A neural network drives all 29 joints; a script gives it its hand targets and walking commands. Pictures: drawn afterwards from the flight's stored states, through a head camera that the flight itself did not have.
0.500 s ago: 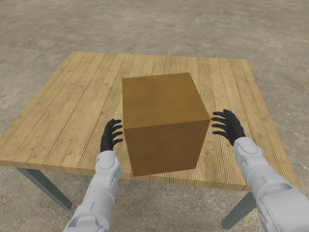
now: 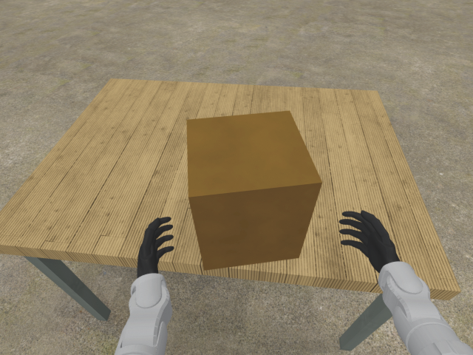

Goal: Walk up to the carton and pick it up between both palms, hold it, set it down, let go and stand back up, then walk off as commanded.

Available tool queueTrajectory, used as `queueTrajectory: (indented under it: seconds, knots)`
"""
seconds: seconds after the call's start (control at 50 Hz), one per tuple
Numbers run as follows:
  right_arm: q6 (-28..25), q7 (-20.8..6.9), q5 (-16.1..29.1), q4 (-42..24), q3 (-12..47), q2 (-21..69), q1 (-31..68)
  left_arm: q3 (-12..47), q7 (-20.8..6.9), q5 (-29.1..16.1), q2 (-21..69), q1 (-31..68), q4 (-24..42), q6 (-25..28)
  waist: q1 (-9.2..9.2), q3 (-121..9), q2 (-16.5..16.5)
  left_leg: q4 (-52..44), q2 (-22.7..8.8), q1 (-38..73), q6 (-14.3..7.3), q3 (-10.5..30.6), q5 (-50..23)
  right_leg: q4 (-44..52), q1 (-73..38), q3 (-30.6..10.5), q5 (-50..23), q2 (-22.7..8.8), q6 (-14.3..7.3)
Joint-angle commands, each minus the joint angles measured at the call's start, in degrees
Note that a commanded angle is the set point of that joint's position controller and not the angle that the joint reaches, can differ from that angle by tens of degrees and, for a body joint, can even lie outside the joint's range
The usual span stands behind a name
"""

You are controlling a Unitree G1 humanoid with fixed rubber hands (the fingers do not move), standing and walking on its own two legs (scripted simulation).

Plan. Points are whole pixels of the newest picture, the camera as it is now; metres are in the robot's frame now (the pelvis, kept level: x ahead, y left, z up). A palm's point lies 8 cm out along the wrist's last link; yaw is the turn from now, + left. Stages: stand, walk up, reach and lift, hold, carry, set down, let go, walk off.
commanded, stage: set down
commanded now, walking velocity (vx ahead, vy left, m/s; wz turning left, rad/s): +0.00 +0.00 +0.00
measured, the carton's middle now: (245, 192) +0.44 +0.02 +0.01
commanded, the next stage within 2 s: none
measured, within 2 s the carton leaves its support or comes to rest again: neither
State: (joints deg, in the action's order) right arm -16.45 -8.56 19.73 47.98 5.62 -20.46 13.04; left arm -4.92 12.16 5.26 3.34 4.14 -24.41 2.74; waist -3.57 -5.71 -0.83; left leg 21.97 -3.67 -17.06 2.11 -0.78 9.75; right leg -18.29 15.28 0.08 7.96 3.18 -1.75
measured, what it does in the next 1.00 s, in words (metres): stands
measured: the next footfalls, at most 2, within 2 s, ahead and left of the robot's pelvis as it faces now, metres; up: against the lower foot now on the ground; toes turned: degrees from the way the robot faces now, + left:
none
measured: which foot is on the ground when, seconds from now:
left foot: down 0.00-1.00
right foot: down 0.00-1.00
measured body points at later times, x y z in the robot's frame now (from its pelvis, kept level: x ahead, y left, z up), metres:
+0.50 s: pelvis +0.00 +0.00 +0.00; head +0.00 +0.01 +0.45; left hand +0.22 +0.18 +0.01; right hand +0.25 -0.23 +0.00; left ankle +0.01 +0.14 -0.75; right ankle +0.01 -0.10 -0.75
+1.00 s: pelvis +0.01 +0.00 +0.00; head +0.03 +0.02 +0.45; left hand +0.22 +0.18 -0.01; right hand +0.23 -0.23 -0.03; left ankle +0.01 +0.14 -0.75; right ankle +0.01 -0.10 -0.75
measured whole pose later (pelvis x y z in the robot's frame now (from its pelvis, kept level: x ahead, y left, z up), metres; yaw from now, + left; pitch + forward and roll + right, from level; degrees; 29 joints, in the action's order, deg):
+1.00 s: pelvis +0.01 +0.00 +0.00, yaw +0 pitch +5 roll -1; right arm -15.9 -8.8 16.8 28.2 2.3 -18.6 -13.5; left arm 0.9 11.0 5.1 3.3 -15.7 -7.4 -0.3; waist -3.6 -4.1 1.8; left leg 20.5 -2.9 -15.9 1.9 -0.8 10.0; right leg -18.3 14.8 0.1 9.0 2.4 -2.0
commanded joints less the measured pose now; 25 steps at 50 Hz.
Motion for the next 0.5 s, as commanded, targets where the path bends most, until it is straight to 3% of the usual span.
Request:
queueTrajectory:
  seconds: [0.0, 0.04, 0.1, 0.12, 0.14, 0.2, 0.22, 0.24, 0.28, 0.34, 0.42, 0.48]
  knots:
    - [-2.9, -1.8, -0.7, -16.7, -5.8, -10.1, 7.8, 6.7, 0.3, -4.7, -0.8, 6.2, 19.8, 1.8, 2.67, -11.9, 7.6, -3.4, 2.8, 11.8, -1.6, -1.5, -9.2, 0.5, -10.6, 0.4, -4.4, 0.0, -1.1]
    - [-3.0, -1.6, -1.3, -19.6, -5.8, -10.0, 7.4, 6.3, 0.6, -5.1, -1.5, 6.3, 20.4, 2.0, 1.91, -12.3, 8.4, -3.3, 2.9, 10.5, -2.1, -2.0, -9.0, 0.0, -10.7, 0.0, -4.4, -0.3, -1.1]
    - [-2.6, -1.9, -0.7, -19.6, -6.6, -10.0, 2.9, 6.6, 0.9, -4.9, -1.2, 1.9, 21.8, 1.3, 2.44, -9.8, 8.4, -3.7, 2.8, 11.3, -2.0, -2.2, -7.7, 0.8, -10.6, 0.1, -2.6, -0.5, -1.1]
    - [-2.7, -2.1, -0.2, -19.0, -6.8, -10.6, -1.5, 7.9, 1.1, -4.6, 0.2, -2.2, 24.9, 1.0, 3.35, -9.1, 7.2, -4.0, 2.7, 13.3, -1.5, -1.5, -9.3, 0.8, -10.9, 0.7, -4.9, -0.2, -1.6]
    - [-2.2, -2.1, -0.2, -18.5, -6.4, -10.1, -1.0, 7.0, 1.0, -4.2, -0.2, -0.7, 22.4, 0.5, 3.13, -7.7, 7.1, -4.0, 3.1, 12.8, -1.7, -2.1, -8.6, 1.5, -9.9, 0.2, -3.3, -0.5, -1.5]
    - [-2.7, -2.2, 0.3, -21.5, -7.1, -10.9, -7.9, 7.6, 0.8, -3.3, 0.5, -8.1, 26.2, -0.2, 3.55, -8.0, 7.0, -4.1, 2.7, 15.5, -1.6, -1.1, -11.0, 1.5, -11.3, 0.6, -6.2, -0.1, -1.6]
    - [-3.0, -2.3, -0.1, -22.5, -7.3, -11.2, -9.3, 8.7, 0.7, -3.7, 1.1, -8.7, 27.3, -0.3, 4.94, -7.5, 8.2, -4.0, 3.0, 15.1, -1.8, -0.8, -10.4, 1.5, -11.3, 0.6, -6.5, -0.3, -1.6]
    - [-2.8, -2.2, -0.6, -22.2, -8.1, -11.0, -5.1, 8.4, 0.7, -4.1, -0.2, -3.8, 26.5, -0.4, 5.05, -8.2, 6.9, -3.6, 3.1, 13.9, -1.7, -0.9, -9.7, 0.8, -10.4, 0.5, -5.4, -0.3, -1.6]
    - [-3.1, -2.3, -0.1, -25.6, -7.9, -10.2, -6.7, 8.6, 1.1, -4.3, -0.7, -6.3, 29.9, -0.3, 3.96, -8.4, 7.4, -3.7, 2.8, 14.4, -1.7, -1.1, -8.6, 1.1, -9.5, 0.5, -3.8, -0.4, -1.9]
    - [-3.5, -2.4, -0.2, -28.4, -8.2, -10.5, -12.3, 10.7, 1.1, -5.4, -0.5, -11.7, 32.3, 0.4, 5.13, -7.8, 7.9, -3.1, 2.9, 15.7, -1.7, -0.6, -9.2, 0.8, -9.5, 0.7, -5.0, -0.4, -1.6]
    - [-2.6, -2.4, -0.1, -29.6, -8.0, -9.9, -14.3, 9.5, 1.4, -4.0, -0.7, -12.8, 31.2, -0.1, 3.75, -5.9, 7.1, -3.9, 3.0, 15.7, -1.4, -1.2, -6.9, 1.3, -8.4, 0.1, -1.8, -0.7, -1.9]
    - [-2.1, -2.1, -0.8, -30.7, -8.2, -9.8, -16.2, 9.6, 1.4, -4.2, -1.7, -13.9, 32.5, -0.2, 4.06, -4.2, 8.4, -4.6, 2.9, 15.8, -1.5, -1.6, -4.7, 1.8, -7.8, -0.2, 0.0, -1.3, -1.6]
